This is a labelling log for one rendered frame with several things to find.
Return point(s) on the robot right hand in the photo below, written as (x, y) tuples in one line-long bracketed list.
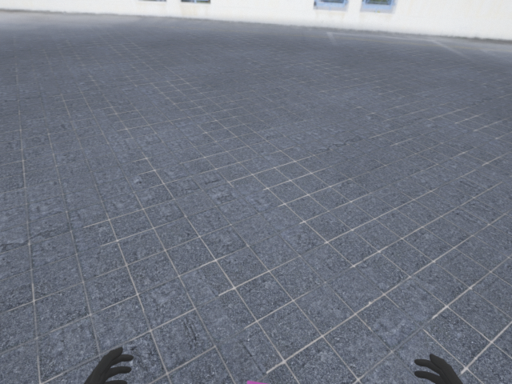
[(438, 365)]

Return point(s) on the robot left hand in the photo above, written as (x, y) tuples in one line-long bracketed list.
[(103, 370)]

